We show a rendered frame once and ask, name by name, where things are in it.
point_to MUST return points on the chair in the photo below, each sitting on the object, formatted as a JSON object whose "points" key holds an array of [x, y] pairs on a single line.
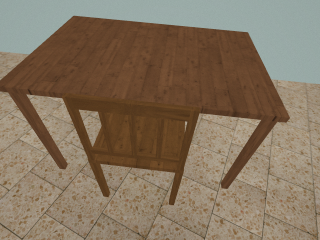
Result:
{"points": [[135, 134]]}

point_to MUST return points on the table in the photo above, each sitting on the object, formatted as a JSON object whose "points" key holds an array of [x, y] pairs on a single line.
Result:
{"points": [[219, 71]]}

